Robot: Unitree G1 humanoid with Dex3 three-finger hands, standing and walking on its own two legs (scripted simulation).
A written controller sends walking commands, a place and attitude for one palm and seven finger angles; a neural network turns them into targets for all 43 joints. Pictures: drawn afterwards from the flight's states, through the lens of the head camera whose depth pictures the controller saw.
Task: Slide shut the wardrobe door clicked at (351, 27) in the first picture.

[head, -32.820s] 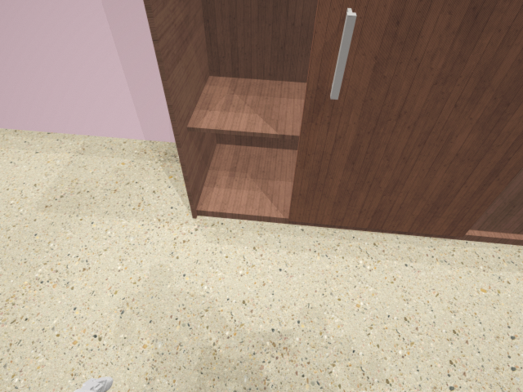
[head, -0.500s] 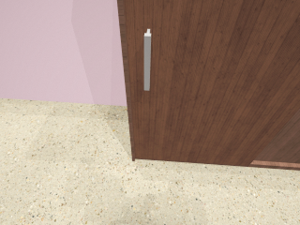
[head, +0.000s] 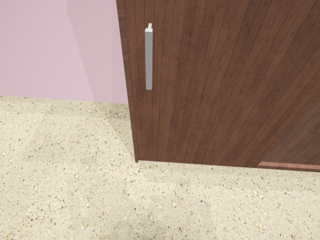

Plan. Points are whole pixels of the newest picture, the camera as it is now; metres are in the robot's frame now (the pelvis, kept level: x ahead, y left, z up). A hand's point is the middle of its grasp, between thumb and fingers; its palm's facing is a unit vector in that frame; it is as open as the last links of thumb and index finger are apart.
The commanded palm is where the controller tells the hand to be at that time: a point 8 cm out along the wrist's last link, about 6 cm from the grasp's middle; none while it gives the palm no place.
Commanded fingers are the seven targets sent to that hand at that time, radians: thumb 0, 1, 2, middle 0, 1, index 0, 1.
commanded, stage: let the arm hang, fingers relaxed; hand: right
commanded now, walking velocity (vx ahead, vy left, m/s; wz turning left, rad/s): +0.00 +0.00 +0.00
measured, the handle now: (149, 59) +0.68 +0.08 +0.08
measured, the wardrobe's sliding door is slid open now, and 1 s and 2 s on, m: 0.00 0.00 0.00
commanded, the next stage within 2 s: look to check the result in 0.34 s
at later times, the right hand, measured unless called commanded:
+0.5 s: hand out of the picture +0.01 -0.16 -0.17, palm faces +0.00 +0.98 -0.21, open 7.4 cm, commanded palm none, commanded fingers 0.00 -0.90 -0.90 0.20 0.30 0.20 0.30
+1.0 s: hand out of the picture +0.02 -0.15 -0.18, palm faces +0.01 +0.98 -0.19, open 7.4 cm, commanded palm none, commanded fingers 0.00 -0.90 -0.90 0.20 0.30 0.20 0.30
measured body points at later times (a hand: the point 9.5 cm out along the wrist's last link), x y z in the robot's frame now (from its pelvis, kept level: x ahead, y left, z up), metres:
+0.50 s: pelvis +0.00 +0.01 +0.00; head +0.03 +0.02 +0.45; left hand -0.01 +0.22 -0.16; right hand +0.01 -0.22 -0.16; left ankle +0.00 +0.15 -0.74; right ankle +0.02 -0.09 -0.74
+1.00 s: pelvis +0.01 +0.02 +0.00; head +0.04 +0.02 +0.45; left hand +0.01 +0.24 -0.16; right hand +0.02 -0.20 -0.16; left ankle +0.00 +0.15 -0.74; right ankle +0.02 -0.09 -0.74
